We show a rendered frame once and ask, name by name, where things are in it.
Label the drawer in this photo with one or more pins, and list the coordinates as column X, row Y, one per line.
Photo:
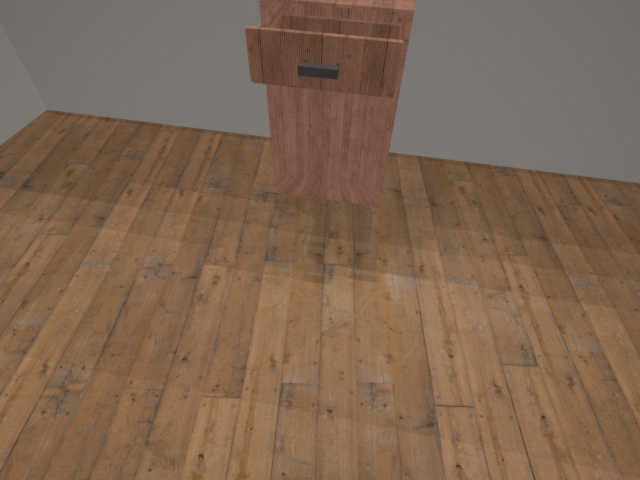
column 369, row 54

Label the cabinet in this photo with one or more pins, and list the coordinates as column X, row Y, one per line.
column 333, row 145

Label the handle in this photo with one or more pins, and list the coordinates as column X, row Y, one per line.
column 318, row 70

